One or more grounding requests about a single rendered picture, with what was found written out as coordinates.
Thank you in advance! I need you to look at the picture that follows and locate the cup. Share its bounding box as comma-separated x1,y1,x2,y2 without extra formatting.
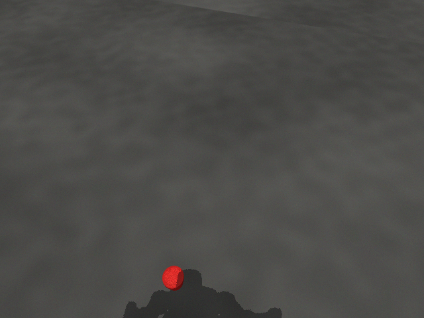
162,266,184,291

